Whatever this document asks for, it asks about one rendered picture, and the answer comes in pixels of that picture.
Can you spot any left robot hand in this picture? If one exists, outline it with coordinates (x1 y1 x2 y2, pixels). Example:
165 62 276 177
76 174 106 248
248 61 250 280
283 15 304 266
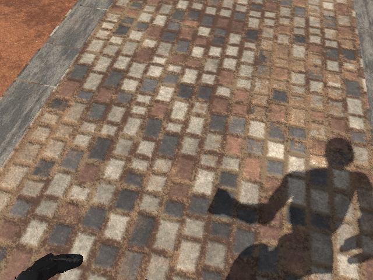
15 253 83 280

